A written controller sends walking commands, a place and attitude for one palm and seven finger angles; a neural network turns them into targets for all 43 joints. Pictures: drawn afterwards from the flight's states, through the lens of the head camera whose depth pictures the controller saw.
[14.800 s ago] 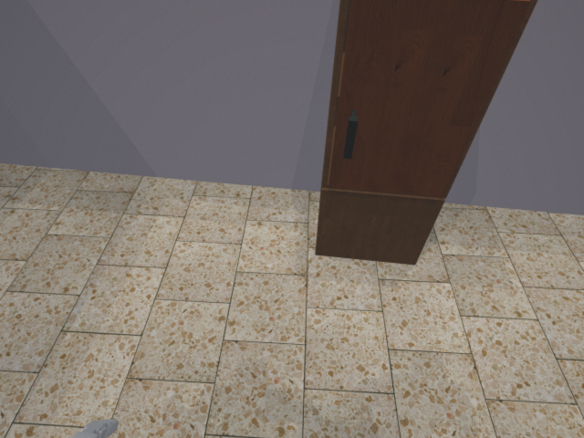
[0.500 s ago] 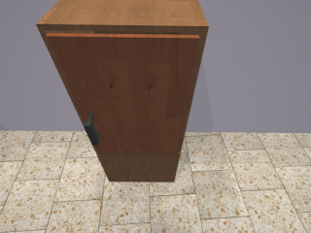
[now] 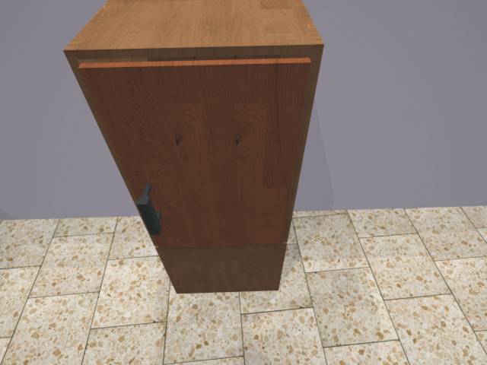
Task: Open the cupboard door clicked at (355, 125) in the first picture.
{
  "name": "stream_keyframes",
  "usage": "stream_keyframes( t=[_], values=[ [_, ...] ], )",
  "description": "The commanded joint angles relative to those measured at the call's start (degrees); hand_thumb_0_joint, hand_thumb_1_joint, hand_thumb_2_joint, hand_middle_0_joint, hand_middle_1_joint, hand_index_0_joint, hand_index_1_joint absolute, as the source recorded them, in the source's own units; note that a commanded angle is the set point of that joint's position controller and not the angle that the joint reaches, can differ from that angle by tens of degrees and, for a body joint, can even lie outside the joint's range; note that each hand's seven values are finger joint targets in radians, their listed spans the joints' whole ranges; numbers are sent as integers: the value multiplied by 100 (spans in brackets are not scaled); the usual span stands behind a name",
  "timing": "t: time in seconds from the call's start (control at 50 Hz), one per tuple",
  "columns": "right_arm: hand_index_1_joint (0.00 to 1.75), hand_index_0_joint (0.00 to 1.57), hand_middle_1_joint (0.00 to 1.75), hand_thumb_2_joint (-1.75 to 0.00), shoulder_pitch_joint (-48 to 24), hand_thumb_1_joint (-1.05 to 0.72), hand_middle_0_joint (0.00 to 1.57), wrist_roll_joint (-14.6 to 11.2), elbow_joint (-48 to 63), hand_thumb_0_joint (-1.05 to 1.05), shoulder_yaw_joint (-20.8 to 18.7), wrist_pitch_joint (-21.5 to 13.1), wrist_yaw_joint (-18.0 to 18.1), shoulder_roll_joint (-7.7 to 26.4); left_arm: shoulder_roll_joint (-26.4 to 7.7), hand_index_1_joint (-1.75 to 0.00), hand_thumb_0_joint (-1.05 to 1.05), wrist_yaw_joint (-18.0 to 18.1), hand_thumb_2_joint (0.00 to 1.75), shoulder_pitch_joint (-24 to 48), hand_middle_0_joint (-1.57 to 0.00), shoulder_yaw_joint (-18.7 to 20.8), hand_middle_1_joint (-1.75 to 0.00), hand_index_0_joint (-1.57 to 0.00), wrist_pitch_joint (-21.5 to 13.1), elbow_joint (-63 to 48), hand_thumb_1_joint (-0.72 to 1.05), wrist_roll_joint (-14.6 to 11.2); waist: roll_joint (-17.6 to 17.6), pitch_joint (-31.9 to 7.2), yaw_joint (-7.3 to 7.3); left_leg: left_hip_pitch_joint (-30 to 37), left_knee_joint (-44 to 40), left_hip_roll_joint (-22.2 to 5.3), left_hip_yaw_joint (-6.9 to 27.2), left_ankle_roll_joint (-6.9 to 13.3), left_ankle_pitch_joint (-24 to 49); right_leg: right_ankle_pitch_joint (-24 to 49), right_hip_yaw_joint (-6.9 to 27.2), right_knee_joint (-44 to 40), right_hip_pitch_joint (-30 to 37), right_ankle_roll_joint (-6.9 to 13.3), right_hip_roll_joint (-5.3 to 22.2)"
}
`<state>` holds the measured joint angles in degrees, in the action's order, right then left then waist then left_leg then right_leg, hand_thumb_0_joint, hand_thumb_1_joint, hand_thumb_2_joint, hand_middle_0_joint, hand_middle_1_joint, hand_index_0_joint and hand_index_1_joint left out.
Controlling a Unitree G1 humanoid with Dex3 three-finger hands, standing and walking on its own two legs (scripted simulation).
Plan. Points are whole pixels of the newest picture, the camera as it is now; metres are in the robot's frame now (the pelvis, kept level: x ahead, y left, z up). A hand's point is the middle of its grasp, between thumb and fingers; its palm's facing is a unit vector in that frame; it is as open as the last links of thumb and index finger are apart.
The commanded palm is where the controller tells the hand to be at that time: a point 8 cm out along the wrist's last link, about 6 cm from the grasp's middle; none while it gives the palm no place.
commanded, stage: look again from close up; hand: left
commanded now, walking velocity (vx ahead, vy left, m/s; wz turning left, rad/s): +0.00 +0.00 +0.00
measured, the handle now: (151, 209) +0.48 +0.26 -0.11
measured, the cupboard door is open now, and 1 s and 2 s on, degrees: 0 0 0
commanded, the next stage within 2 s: shuffle to correct the standing spot in 0.64 s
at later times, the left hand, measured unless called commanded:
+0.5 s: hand out of the picture -0.01 +0.15 -0.18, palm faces +0.03 -0.99 -0.16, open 7.3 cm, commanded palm none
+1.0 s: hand out of the picture +0.00 +0.17 -0.17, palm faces +0.05 -0.97 -0.25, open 7.3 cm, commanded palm none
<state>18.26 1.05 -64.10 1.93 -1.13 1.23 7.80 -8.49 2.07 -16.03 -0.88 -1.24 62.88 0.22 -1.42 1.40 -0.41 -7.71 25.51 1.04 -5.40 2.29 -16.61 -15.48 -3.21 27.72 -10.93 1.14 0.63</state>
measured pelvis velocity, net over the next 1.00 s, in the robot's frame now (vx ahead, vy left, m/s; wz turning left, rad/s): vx -0.01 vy -0.01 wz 0.04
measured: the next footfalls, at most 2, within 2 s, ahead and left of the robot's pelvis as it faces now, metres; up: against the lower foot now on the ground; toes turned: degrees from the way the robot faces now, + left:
none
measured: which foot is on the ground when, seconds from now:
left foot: down 0.00-1.00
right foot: down 0.00-1.00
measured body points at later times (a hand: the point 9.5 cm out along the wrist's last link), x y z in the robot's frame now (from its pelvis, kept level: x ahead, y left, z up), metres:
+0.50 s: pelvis +0.01 +0.00 +0.00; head +0.01 +0.00 +0.45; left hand -0.01 +0.21 -0.16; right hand +0.00 -0.21 -0.16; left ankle -0.03 +0.09 -0.74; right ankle -0.01 -0.10 -0.74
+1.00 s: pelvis -0.01 -0.01 -0.01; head +0.01 -0.02 +0.44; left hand +0.00 +0.22 -0.15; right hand +0.00 -0.23 -0.17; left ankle -0.03 +0.09 -0.74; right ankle +0.00 -0.10 -0.74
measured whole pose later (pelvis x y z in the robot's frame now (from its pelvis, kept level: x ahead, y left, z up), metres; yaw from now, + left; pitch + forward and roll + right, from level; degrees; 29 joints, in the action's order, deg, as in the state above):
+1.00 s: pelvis -0.01 -0.01 -0.01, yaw +2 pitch -1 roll +1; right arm 16.2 1.1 -59.4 -0.5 0.7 1.6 9.0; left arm -9.2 2.8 -16.1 -0.2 -0.1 58.3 0.6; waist -0.9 3.6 -0.7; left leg -12.4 30.9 1.2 -3.4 1.5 -17.4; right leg -17.2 -5.2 33.1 -14.8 2.1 1.3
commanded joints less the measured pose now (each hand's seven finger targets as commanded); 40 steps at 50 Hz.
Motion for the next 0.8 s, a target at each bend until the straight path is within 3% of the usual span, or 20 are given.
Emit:
stream_keyframes(
  t=[0.0,0.28,0.58,0.72,0.78],
  values=[
    [30,20,30,-90,349,-90,20,-27,94,0,-120,-115,60,529,-439,-30,0,18,90,-372,-20,77,-30,-20,-31,-135,90,12,120,342,66,-460,-719,-720,768,65,827,756,594,-411,110,169,500],
    [30,20,30,-90,348,-90,20,-42,-89,0,-133,-115,106,431,-379,-30,0,30,90,-460,-20,78,-30,-20,-27,51,90,32,96,318,46,-187,-628,-728,678,51,1338,1239,580,-421,140,161,541],
    [30,20,30,-90,276,-90,20,-45,-100,0,-154,-105,117,400,-332,-30,0,27,90,-514,-20,80,-30,-20,-34,76,90,46,234,351,45,-145,-647,-734,682,42,1215,1270,612,-524,107,159,557],
    [30,20,30,-90,249,-90,20,-40,-112,0,-155,-100,112,406,-346,-30,0,23,90,-512,-20,91,-30,-20,-26,65,90,38,116,360,67,-177,-674,-729,666,25,1052,1111,629,-561,80,164,559],
    [30,20,30,-90,175,-90,20,-62,13,0,-199,-61,120,423,-481,-30,0,65,90,-425,-20,167,-30,-20,7,-89,90,38,70,315,87,-248,-500,-743,689,-10,1845,1890,647,-273,113,181,706]
  ],
)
